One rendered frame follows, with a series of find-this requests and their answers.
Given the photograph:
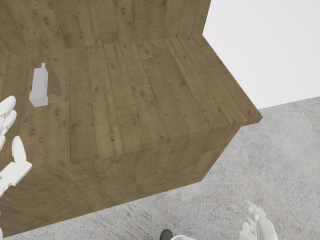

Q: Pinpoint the robot right foot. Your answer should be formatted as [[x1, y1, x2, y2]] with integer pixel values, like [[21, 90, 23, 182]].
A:
[[159, 229, 173, 240]]

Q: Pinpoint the left robot hand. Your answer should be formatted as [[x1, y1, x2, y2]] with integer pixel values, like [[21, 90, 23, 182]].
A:
[[0, 95, 32, 197]]

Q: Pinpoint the tap lever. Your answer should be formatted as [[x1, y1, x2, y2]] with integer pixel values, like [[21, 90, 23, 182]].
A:
[[29, 63, 48, 107]]

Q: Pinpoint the counter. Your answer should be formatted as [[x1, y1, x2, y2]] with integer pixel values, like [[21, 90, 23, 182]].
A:
[[0, 0, 263, 238]]

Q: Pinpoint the right robot hand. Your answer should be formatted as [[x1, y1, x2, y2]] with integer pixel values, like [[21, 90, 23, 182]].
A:
[[239, 200, 278, 240]]

